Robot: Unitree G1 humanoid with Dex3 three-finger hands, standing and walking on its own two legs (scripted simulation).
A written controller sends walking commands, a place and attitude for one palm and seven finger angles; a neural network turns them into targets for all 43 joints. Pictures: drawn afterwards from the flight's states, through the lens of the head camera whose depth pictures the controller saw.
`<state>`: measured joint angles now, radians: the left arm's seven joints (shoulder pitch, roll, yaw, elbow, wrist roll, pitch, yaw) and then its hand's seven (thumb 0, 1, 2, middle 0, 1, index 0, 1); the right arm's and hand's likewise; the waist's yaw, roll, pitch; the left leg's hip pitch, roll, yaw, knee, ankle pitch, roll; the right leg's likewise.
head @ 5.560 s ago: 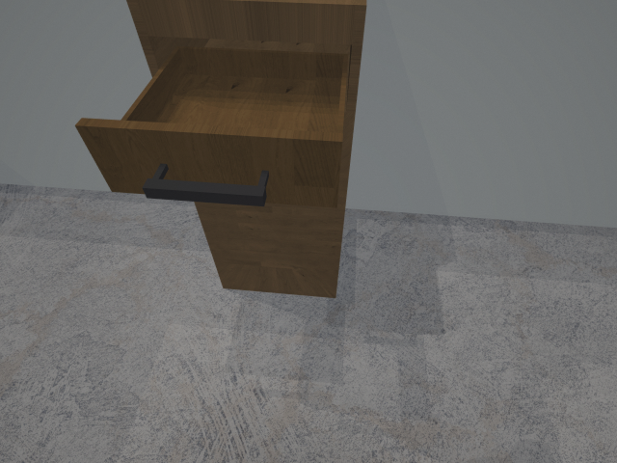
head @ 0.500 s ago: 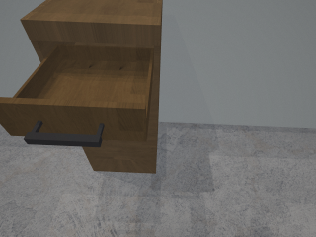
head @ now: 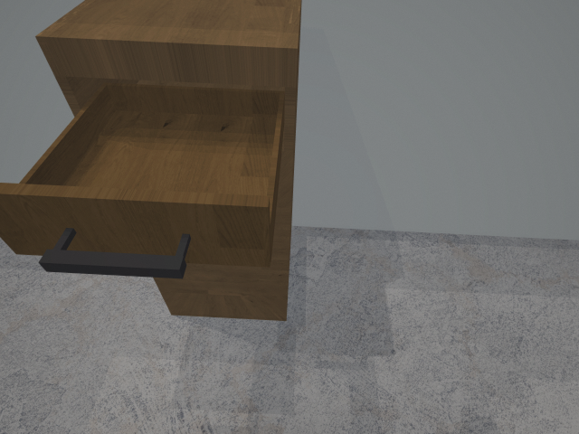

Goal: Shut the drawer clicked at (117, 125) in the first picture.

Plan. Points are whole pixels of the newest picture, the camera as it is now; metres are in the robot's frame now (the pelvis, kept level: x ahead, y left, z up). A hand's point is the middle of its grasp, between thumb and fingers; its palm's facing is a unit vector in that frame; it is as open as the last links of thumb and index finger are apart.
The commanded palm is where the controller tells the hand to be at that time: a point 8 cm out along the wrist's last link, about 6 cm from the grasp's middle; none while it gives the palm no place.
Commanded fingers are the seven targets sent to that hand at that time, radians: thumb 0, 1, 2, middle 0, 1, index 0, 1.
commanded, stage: come to a stop and stand still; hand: left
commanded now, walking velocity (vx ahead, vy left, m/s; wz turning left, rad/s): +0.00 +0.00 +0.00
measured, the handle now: (120, 251) +0.32 +0.25 +0.10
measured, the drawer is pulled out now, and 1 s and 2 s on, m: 0.30 0.30 0.30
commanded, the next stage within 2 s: look again from close up in 0.54 s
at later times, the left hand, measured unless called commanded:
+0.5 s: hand out of the picture -0.04 +0.19 -0.18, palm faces +0.03 -0.98 -0.19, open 7.4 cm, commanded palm none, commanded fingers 0.00 0.90 0.90 -0.20 -0.30 -0.20 -0.30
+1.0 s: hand out of the picture -0.05 +0.17 -0.18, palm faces +0.04 -0.99 -0.14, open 7.4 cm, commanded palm none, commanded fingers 0.00 0.90 0.90 -0.20 -0.30 -0.20 -0.30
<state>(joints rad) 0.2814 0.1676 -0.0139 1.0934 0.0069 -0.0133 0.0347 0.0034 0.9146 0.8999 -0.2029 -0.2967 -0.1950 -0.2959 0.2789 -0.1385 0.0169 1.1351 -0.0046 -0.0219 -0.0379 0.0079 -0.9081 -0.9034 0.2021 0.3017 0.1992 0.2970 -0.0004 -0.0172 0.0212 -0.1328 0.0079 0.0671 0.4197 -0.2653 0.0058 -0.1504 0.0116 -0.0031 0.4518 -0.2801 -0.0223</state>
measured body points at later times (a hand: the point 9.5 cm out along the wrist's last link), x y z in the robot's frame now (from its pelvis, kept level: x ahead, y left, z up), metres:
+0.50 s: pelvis -0.04 +0.01 +0.00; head -0.04 +0.02 +0.45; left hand -0.04 +0.24 -0.16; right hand -0.03 -0.21 -0.16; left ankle -0.02 +0.11 -0.74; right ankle -0.02 -0.10 -0.74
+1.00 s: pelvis -0.03 +0.01 +0.00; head -0.03 +0.02 +0.45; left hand -0.05 +0.22 -0.17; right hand -0.04 -0.20 -0.16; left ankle -0.02 +0.11 -0.74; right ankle -0.02 -0.10 -0.74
